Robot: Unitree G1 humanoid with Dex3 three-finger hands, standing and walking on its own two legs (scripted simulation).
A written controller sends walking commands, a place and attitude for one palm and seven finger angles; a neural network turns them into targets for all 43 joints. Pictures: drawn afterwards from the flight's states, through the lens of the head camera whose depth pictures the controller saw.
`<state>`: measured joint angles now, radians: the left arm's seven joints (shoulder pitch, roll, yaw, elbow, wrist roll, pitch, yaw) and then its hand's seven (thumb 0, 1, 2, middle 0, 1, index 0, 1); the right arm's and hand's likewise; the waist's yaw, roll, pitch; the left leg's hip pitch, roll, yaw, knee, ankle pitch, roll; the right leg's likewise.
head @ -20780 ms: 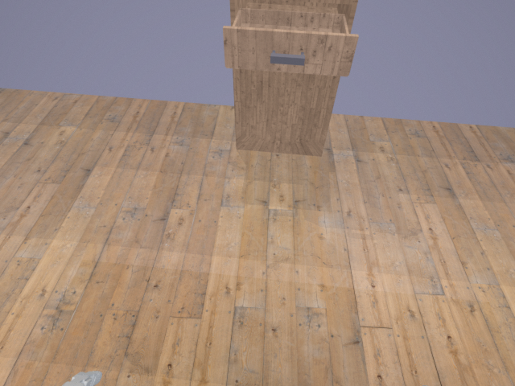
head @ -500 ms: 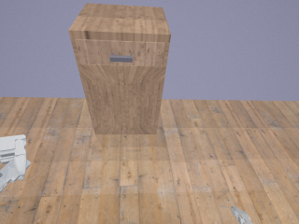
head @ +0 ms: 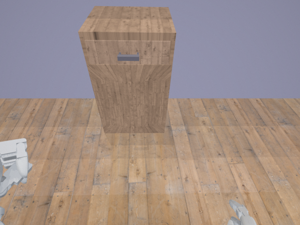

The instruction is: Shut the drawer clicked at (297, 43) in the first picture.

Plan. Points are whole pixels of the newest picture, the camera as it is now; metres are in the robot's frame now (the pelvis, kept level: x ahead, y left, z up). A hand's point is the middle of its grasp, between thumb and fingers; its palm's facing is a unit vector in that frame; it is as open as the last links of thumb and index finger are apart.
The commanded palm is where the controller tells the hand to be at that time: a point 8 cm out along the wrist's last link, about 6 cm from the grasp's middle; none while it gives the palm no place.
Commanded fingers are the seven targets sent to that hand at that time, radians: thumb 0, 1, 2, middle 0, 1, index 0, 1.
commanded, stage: stop stepping back and stand still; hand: left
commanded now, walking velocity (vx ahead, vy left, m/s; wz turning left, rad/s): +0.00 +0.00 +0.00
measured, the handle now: (128, 55) +0.96 +0.18 -0.02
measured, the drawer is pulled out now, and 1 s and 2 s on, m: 0.00 0.00 0.00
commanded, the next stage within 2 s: let the arm hang, fingers relaxed in 0.62 s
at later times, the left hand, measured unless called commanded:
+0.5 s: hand (25, 158) +0.20 +0.26 +0.16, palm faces +0.34 -0.82 -0.46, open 3.2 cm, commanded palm +0.14 +0.30 +0.18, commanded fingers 0.00 0.90 0.90 -1.40 -1.60 -1.40 -1.60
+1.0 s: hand out of the picture +0.07 +0.22 -0.15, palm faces -0.05 -0.97 -0.25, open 3.1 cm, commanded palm none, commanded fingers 0.00 0.90 0.90 -0.80 -0.95 -0.80 -0.95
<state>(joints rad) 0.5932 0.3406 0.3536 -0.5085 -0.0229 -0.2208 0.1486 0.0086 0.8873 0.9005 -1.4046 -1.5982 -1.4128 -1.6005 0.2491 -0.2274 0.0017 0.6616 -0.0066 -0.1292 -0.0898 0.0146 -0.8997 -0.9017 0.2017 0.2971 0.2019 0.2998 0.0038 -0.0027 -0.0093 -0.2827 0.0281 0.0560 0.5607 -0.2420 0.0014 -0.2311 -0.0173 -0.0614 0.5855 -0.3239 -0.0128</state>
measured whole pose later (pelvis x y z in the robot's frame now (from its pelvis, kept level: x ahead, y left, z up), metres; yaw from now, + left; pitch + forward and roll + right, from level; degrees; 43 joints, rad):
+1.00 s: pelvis -0.01 +0.02 +0.00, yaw +0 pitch -1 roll +0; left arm 0.24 0.23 -0.02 0.83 0.02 0.05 0.00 0.01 0.91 0.90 -1.13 -1.33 -1.14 -1.33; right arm 0.15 -0.29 0.00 0.91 -0.02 0.01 0.01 0.01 -0.90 -0.90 0.20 0.30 0.20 0.30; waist -0.02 0.01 0.05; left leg -0.31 0.00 0.06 0.53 -0.21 0.03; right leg -0.25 -0.04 -0.06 0.54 -0.28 0.01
